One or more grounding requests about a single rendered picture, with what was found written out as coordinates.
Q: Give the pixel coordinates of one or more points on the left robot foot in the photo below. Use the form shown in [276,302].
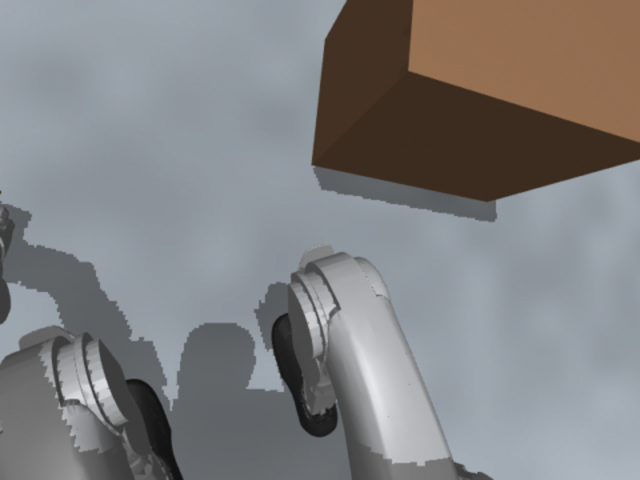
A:
[156,423]

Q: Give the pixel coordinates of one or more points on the right robot foot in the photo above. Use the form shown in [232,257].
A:
[317,425]

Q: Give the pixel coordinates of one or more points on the right robot hand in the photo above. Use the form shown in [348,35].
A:
[465,475]

